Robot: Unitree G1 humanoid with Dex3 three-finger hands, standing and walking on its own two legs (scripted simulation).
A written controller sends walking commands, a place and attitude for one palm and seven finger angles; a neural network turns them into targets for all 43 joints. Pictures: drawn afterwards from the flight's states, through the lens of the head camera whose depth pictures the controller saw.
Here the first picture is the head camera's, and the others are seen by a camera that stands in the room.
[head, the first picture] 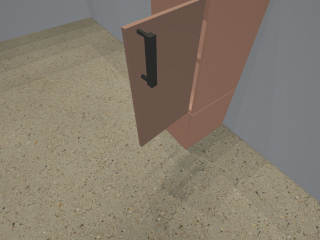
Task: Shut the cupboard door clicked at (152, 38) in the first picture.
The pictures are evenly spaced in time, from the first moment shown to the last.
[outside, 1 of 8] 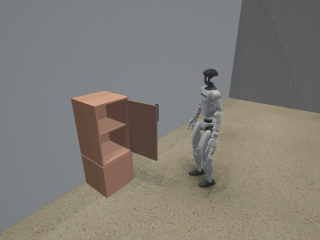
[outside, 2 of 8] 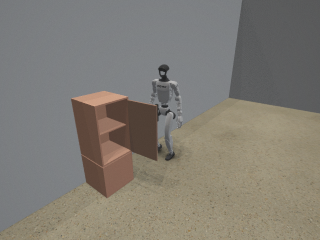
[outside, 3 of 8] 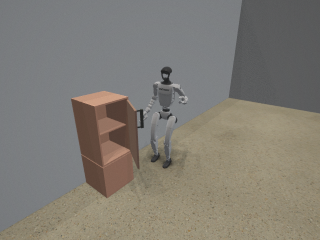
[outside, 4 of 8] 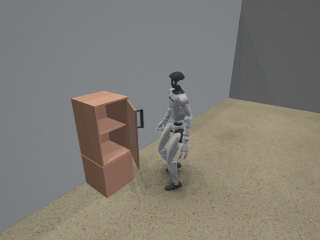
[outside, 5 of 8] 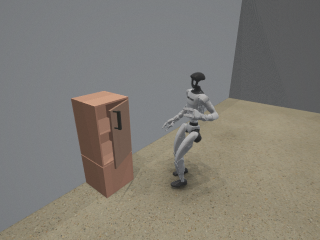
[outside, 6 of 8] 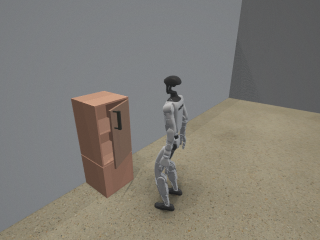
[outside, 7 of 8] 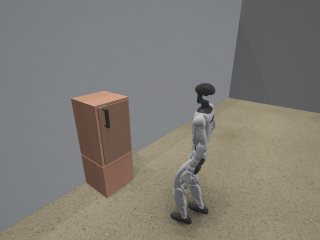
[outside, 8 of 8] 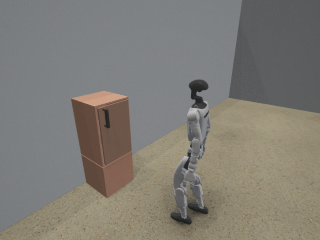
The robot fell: no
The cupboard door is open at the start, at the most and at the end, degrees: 96 96 0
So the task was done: yes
